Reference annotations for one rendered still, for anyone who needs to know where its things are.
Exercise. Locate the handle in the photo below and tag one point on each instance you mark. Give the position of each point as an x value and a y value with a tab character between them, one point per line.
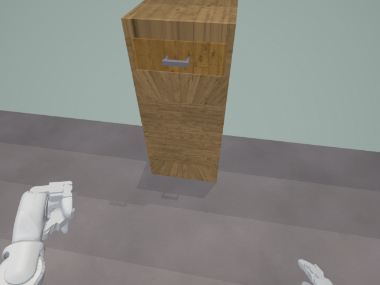
176	63

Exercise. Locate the left robot forearm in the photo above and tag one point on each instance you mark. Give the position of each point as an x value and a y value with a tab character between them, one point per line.
23	263

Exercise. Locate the robot left hand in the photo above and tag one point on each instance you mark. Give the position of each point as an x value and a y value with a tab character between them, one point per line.
53	201

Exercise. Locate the robot right hand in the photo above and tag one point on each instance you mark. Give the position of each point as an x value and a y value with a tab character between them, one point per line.
314	273

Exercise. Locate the cabinet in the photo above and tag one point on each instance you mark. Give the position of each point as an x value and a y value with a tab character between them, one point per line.
182	114

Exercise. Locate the drawer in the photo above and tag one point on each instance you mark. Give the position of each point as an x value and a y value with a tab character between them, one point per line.
205	57

